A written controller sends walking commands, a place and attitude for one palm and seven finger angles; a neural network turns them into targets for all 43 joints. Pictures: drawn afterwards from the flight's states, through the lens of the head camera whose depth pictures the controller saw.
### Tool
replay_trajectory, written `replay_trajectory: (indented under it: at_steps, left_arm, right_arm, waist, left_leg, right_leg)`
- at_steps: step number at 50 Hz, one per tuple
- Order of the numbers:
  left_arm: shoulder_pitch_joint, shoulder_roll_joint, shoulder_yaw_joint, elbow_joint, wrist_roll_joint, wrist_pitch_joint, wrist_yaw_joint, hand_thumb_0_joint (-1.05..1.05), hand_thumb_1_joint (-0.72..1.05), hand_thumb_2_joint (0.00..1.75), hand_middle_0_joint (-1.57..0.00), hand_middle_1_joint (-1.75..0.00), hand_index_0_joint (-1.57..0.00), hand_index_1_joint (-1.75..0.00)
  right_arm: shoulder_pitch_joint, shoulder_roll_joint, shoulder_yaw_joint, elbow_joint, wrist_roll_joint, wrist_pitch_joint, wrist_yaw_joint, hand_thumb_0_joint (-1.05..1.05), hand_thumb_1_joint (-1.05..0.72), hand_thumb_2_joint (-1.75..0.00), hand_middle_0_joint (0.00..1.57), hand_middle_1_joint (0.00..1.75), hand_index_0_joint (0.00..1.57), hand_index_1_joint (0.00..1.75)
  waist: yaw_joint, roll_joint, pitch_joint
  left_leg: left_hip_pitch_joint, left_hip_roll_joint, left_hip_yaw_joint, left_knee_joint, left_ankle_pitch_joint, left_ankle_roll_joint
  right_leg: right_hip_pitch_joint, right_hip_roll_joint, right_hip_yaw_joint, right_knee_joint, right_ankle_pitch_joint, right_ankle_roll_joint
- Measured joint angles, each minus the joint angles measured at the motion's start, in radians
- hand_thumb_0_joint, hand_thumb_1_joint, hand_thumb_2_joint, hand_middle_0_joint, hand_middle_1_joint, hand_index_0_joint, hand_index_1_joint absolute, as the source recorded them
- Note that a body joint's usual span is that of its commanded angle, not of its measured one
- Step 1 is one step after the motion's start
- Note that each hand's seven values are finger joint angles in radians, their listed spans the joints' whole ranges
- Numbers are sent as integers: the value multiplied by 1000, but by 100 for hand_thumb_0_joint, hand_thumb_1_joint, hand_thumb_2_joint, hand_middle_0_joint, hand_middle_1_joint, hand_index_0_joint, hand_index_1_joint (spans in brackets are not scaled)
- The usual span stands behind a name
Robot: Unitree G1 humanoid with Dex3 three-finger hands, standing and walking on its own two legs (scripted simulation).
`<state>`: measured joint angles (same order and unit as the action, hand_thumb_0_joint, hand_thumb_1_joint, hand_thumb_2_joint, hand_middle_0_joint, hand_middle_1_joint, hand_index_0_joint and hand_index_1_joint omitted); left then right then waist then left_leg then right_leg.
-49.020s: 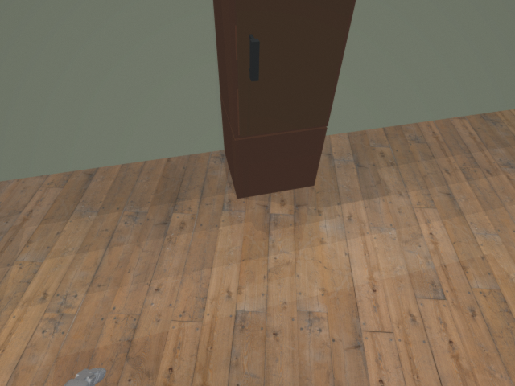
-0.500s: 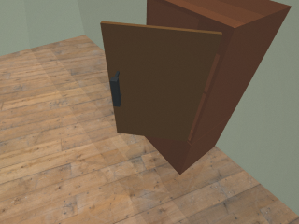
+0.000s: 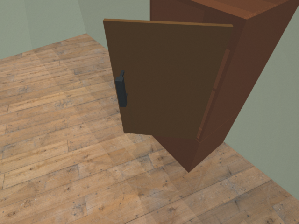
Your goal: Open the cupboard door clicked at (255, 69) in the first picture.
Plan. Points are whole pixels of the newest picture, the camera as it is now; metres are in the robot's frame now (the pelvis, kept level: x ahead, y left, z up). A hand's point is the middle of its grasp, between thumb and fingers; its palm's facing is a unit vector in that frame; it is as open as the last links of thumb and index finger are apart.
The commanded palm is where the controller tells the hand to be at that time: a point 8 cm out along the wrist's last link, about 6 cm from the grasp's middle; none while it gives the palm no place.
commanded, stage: look again from close up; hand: left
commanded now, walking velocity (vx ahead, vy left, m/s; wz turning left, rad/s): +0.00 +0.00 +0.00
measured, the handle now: (122, 88) +0.59 +0.14 +0.01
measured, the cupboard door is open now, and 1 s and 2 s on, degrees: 44 44 44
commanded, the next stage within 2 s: come to a stop and stand still in 0.22 s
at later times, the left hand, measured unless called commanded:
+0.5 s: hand out of the picture +0.01 +0.20 -0.18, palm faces -0.03 -0.98 -0.22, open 7.4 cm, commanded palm none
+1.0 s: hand out of the picture +0.04 +0.18 -0.17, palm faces -0.05 -0.98 -0.21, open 7.4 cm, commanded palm none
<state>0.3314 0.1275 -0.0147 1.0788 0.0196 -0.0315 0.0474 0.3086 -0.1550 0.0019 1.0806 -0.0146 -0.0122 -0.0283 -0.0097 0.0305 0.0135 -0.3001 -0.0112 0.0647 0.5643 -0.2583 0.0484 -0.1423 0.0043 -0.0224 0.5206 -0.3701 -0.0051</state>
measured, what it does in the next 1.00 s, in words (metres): stands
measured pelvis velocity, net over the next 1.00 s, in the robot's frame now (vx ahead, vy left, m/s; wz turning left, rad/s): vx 0.02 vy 0.00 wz -0.03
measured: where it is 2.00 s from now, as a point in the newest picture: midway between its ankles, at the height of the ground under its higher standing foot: outside the picture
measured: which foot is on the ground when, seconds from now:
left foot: down 0.00-1.00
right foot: down 0.00-1.00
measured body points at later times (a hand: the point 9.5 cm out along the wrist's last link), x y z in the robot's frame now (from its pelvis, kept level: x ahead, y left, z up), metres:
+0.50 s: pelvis +0.00 +0.02 +0.00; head +0.03 +0.03 +0.45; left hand +0.01 +0.25 -0.16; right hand +0.06 -0.22 -0.15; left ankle +0.03 +0.09 -0.73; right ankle -0.06 -0.12 -0.73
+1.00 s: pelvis +0.02 +0.00 +0.00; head +0.04 +0.00 +0.45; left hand +0.04 +0.23 -0.15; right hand +0.05 -0.24 -0.15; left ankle +0.03 +0.09 -0.73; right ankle -0.06 -0.12 -0.73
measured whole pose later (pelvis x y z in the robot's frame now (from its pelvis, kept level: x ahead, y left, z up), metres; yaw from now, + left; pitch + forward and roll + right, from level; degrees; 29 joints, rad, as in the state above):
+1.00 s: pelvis +0.02 +0.00 +0.00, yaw -2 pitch +1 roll +1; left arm 0.27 0.18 -0.03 1.06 0.02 -0.02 0.03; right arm 0.23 -0.19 0.01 1.08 -0.01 -0.02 -0.02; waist 0.00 -0.02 0.02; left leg -0.25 -0.03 0.10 0.49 -0.25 0.05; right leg -0.13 -0.01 0.02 0.48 -0.37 0.00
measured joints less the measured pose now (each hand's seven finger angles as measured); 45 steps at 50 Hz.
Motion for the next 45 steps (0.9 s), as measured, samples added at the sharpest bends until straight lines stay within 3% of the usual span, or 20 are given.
replay_trajectory:
  at_steps: [19,27,32,45]
  left_arm:
    - [-48,72,5,-29,3,21,-15,0,91,89,-20,-30,-20,-29]
    - [-29,57,-13,-36,5,23,-12,0,91,89,-20,-30,-20,-29]
    - [-13,49,-16,-20,1,17,-12,1,91,89,-20,-30,-20,-29]
    - [-46,55,-17,-18,0,17,-14,1,91,89,-20,-30,-20,-29]
  right_arm:
    - [-91,-20,2,-19,5,-15,4,0,-91,-90,20,30,20,30]
    - [-85,-50,-3,-86,1,9,16,0,-91,-90,20,30,20,30]
    - [-76,-44,-1,-77,6,7,10,0,-92,-90,20,30,20,30]
    - [-79,-32,8,-25,7,-6,10,0,-92,-90,20,30,20,30]
  waist:
    - [19,-64,1]
    - [9,-9,11]
    - [18,15,1]
    - [15,-30,1]
  left_leg:
    - [31,-26,28,-67,24,24]
    - [-27,-22,18,2,-7,34]
    - [-2,-30,30,-15,-9,34]
    - [41,-25,41,-72,9,15]
  right_leg:
    - [14,-27,25,-44,20,26]
    - [-27,-24,14,-1,-2,15]
    - [-13,-34,26,-4,-6,35]
    - [8,-28,39,-25,-3,18]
